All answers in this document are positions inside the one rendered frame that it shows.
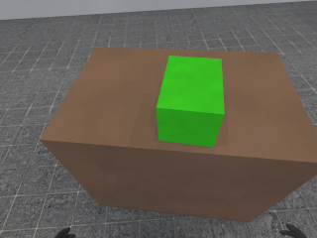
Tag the robot left hand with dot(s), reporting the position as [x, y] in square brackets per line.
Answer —
[63, 234]

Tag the pedestal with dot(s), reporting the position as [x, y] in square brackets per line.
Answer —
[105, 133]

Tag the carton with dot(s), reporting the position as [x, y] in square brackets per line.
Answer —
[190, 107]

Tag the robot right hand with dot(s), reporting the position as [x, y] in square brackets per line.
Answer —
[294, 232]

